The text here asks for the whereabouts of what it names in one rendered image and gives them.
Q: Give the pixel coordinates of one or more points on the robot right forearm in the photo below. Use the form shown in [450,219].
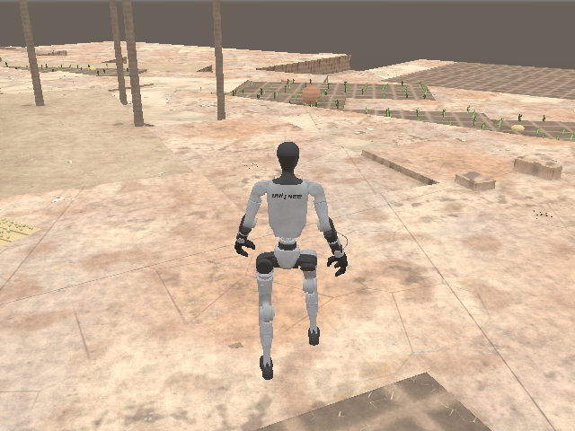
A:
[333,241]

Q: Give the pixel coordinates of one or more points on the left robot upper arm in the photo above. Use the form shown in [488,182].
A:
[259,189]

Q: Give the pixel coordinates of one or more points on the left robot hand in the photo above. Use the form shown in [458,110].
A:
[239,250]

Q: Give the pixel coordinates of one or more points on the robot left forearm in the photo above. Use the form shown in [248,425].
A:
[243,232]

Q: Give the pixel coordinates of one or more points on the right robot upper arm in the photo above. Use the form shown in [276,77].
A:
[316,190]

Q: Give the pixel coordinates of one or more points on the robot torso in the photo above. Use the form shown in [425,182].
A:
[287,209]

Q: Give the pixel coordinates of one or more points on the robot left shin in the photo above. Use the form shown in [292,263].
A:
[266,335]

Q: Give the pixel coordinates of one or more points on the right robot hand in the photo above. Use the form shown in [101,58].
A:
[342,262]

